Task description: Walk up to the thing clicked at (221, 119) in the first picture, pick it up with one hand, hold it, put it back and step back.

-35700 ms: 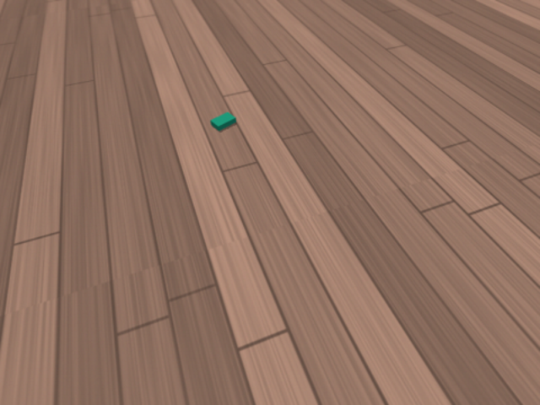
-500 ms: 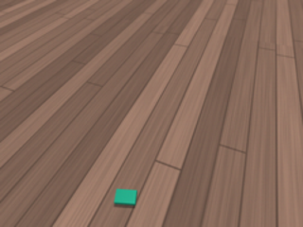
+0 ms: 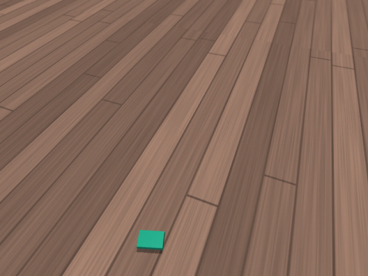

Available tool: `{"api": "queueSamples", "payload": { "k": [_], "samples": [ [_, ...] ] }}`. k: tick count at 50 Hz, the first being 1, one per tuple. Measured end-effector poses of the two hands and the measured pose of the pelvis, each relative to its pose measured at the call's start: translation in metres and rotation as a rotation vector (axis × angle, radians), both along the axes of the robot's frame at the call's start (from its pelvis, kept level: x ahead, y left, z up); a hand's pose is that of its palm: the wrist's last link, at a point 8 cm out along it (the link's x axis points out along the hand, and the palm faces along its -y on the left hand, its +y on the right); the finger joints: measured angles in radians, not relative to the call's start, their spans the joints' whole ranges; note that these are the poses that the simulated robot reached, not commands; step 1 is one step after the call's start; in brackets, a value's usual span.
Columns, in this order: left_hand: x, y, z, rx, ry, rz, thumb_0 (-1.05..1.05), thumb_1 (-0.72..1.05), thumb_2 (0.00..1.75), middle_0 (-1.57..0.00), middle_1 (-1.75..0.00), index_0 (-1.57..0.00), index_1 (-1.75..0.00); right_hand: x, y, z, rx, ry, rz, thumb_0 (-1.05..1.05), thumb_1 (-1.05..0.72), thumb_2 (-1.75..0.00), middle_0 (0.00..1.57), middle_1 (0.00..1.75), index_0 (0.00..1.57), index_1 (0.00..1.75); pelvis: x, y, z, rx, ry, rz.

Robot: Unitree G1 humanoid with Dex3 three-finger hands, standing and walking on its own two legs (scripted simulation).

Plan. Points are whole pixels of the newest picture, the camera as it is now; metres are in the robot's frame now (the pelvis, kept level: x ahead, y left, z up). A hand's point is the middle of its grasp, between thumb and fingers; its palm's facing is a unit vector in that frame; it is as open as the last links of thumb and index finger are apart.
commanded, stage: stand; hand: left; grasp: from above
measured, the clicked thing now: (151, 239) +0.43 +0.21 -0.77
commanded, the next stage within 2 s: step back in 0.30 s
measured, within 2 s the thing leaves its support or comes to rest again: neither
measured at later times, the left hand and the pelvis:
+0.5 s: hand out of the picture +0.08 +0.27 -0.17, palm faces -0.03 -0.93 -0.37, open 7.4 cm; pelvis -0.04 +0.01 -0.01, yaw +0 degrees
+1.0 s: hand out of the picture -0.01 +0.29 -0.18, palm faces -0.13 -0.92 -0.38, open 7.4 cm; pelvis -0.14 +0.03 -0.03, yaw -6 degrees
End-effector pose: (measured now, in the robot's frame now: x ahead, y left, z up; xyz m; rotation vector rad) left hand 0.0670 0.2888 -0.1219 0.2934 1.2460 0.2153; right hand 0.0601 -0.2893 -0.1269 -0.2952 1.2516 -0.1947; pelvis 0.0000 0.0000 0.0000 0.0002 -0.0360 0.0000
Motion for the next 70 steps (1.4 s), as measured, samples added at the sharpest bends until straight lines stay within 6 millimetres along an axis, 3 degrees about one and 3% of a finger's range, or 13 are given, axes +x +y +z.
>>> {"api": "queueSamples", "payload": {
  "k": [16,23,28,32,35,39,45,52,57,64,70],
  "samples": [
    [0.007,0.001,0.001,-0.003,-0.02,-0.013,0.01,0.91,0.9,-0.2,-0.3,-0.21,-0.3,0.0,-0.002,0.002,-0.006,-0.01,-0.007,0.01,-0.91,-0.9,0.2,0.3,0.2,0.3,-0.001,0.001,0.0,0.0,0.001,-0.004],
    [0.006,0.019,-0.003,0.031,-0.04,-0.035,0.01,0.9,0.9,-0.2,-0.3,-0.21,-0.3,-0.004,-0.012,0.0,-0.034,-0.02,-0.014,0.01,-0.9,-0.9,0.2,0.3,0.2,0.3,-0.029,0.006,-0.009,-0.007,0.012,-0.003],
    [0.003,0.039,-0.009,0.048,-0.055,-0.09,0.01,0.9,0.9,-0.2,-0.3,-0.21,-0.3,-0.024,-0.01,0.004,-0.076,-0.016,-0.019,0.01,-0.91,-0.9,0.2,0.3,0.2,0.3,-0.051,0.023,-0.016,0.006,0.018,-0.016],
    [0.009,0.057,-0.022,0.048,-0.097,-0.107,0.01,0.9,0.9,-0.2,-0.3,-0.21,-0.3,-0.056,-0.001,0.004,-0.119,-0.003,-0.023,0.01,-0.91,-0.9,0.2,0.3,0.2,0.3,-0.066,0.039,-0.028,-0.007,0.024,-0.005],
    [0.006,0.06,-0.023,0.048,-0.117,-0.107,0.01,0.91,0.9,-0.2,-0.3,-0.2,-0.3,-0.084,0.01,0.01,-0.123,0.039,-0.024,0.01,-0.91,-0.9,0.2,0.3,0.2,0.3,-0.078,0.042,-0.024,-0.009,0.009,-0.014],
    [-0.012,0.055,-0.02,0.024,-0.1,-0.114,0.01,0.91,0.9,-0.2,-0.3,-0.2,-0.3,-0.11,0.019,0.018,-0.122,0.058,-0.037,0.01,-0.9,-0.9,0.2,0.3,0.2,0.3,-0.091,0.044,-0.015,-0.028,0.019,-0.021],
    [-0.052,0.05,-0.021,0.022,-0.042,-0.14,0.01,0.91,0.9,-0.2,-0.3,-0.2,-0.3,-0.123,0.019,0.014,-0.11,-0.013,-0.051,0.01,-0.9,-0.9,0.2,0.3,0.21,0.3,-0.115,0.042,-0.016,-0.02,0.016,-0.066],
    [-0.092,0.034,-0.019,0.064,-0.045,-0.157,0.01,0.91,0.9,-0.2,-0.3,-0.21,-0.3,-0.143,-0.002,-0.011,-0.068,-0.084,-0.053,0.01,-0.9,-0.9,0.21,0.31,0.21,0.3,-0.152,0.024,-0.031,-0.007,-0.011,-0.108],
    [-0.128,0.019,0.0,0.067,-0.068,-0.151,0.01,0.91,0.9,-0.2,-0.3,-0.21,-0.3,-0.164,-0.009,-0.014,-0.038,-0.085,-0.073,0.01,-0.9,-0.9,0.2,0.3,0.2,0.3,-0.177,0.015,-0.023,0.02,-0.024,-0.105],
    [-0.15,0.02,0.017,0.083,-0.142,-0.141,0.01,0.9,0.9,-0.2,-0.3,-0.21,-0.3,-0.21,-0.013,-0.009,-0.056,-0.048,-0.042,0.01,-0.91,-0.9,0.2,0.3,0.2,0.3,-0.214,0.017,-0.017,0.024,0.006,-0.077],
    [-0.174,0.034,0.0,0.063,-0.213,-0.135,0.01,0.9,0.9,-0.2,-0.3,-0.21,-0.3,-0.252,-0.004,-0.01,-0.094,-0.011,0.009,0.01,-0.91,-0.9,0.2,0.3,0.2,0.3,-0.256,0.027,-0.03,-0.005,-0.005,-0.018]
  ]
}}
